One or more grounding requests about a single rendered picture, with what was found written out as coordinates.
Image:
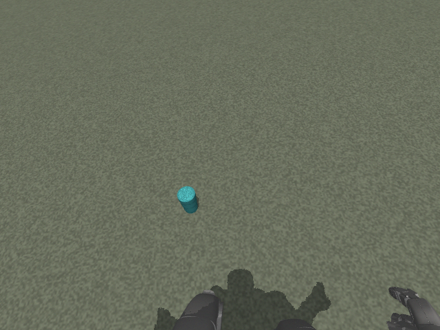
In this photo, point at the right robot hand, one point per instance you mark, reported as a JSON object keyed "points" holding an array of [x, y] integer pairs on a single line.
{"points": [[421, 311]]}

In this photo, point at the cup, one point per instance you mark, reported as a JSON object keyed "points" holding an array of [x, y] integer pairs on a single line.
{"points": [[187, 197]]}

